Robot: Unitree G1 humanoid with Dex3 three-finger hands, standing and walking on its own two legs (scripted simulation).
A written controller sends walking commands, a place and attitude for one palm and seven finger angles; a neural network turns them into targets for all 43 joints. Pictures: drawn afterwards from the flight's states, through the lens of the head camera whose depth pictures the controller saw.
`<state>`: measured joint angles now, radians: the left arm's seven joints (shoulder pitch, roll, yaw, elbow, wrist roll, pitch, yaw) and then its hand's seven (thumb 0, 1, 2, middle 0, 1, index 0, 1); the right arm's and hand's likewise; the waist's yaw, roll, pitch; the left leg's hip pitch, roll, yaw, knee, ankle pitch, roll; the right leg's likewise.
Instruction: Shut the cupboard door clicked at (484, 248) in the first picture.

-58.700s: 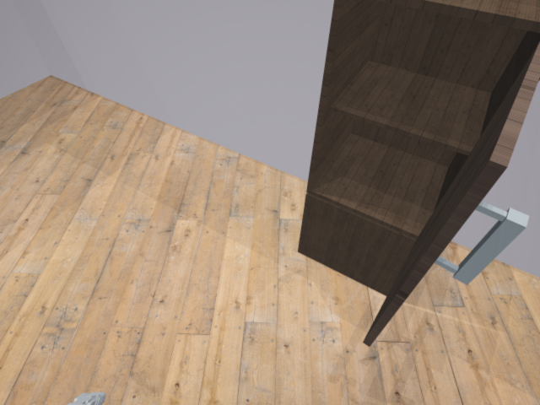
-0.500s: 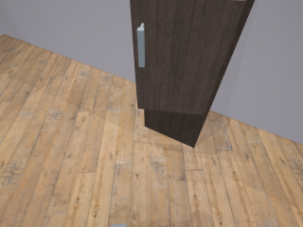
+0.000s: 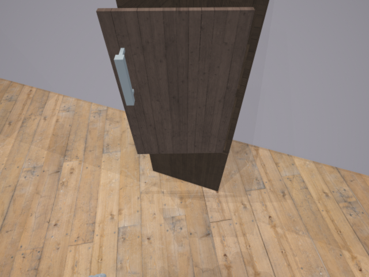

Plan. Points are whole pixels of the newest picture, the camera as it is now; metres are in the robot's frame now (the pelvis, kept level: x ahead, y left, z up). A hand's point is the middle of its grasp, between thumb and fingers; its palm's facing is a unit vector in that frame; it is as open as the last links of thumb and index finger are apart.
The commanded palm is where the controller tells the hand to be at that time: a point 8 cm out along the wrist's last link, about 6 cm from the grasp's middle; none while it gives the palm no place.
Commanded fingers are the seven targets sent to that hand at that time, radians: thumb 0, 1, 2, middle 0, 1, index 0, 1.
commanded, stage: take the last steps up to it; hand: left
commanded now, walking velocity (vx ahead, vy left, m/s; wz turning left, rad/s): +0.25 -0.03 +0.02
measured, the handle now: (126, 77) +0.62 +0.17 +0.08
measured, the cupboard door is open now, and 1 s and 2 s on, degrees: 21 21 21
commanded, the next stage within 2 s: come to a stop and stand still in 0.22 s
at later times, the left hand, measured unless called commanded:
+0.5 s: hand (124, 272) +0.17 +0.16 -0.17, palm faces +0.08 -0.98 -0.19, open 7.3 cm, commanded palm none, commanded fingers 0.00 0.90 0.90 -0.20 -0.30 -0.20 -0.30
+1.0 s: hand (106, 258) +0.20 +0.21 -0.17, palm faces +0.09 -0.97 -0.23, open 7.4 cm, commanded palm none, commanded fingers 0.00 0.90 0.90 -0.20 -0.30 -0.20 -0.30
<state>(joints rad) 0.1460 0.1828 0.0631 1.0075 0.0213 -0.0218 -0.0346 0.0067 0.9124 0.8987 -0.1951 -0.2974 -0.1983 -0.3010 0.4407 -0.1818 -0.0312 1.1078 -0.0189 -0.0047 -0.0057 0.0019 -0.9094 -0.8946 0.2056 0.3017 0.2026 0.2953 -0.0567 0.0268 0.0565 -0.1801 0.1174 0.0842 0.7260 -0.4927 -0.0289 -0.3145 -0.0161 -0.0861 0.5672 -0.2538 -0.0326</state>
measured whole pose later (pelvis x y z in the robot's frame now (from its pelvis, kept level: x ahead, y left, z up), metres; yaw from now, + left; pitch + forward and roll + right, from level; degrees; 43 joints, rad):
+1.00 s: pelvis +0.15 +0.01 +0.01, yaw +2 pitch -1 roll +0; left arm 0.17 0.23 0.06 1.02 0.01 0.07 0.03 0.01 0.91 0.90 -0.20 -0.30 -0.20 -0.30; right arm 0.17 -0.17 -0.01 0.99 -0.02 0.02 -0.03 0.00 -0.91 -0.89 0.20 0.30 0.20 0.29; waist 0.02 -0.04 0.09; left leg -0.21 -0.01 0.06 0.50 -0.28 0.04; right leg -0.33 -0.01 0.03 0.83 -0.48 0.01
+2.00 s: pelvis +0.14 +0.00 +0.01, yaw +0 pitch -1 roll +1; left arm 0.27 0.18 -0.01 1.07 0.01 -0.01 0.03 0.01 0.91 0.90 -0.20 -0.30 -0.20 -0.30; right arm 0.24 -0.20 0.00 1.07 -0.01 -0.03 -0.01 0.01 -0.92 -0.89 0.20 0.30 0.20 0.30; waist 0.00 0.00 0.03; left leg -0.22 -0.01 0.09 0.48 -0.25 0.03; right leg -0.20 -0.01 0.04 0.52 -0.30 0.01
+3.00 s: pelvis +0.11 -0.01 -0.05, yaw +4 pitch +9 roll -2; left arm 0.47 0.25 0.16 -0.13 -0.30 -0.32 -0.28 0.02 0.90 0.90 -0.90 -1.07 -0.90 -1.07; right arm 0.31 -0.26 0.00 0.55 0.04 -0.25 -0.06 0.01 -0.91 -0.90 0.21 0.30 0.20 0.30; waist -0.01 0.04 -0.10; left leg -0.73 0.02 0.00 1.00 -0.44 0.02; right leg -0.65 0.00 -0.07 0.97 -0.48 -0.01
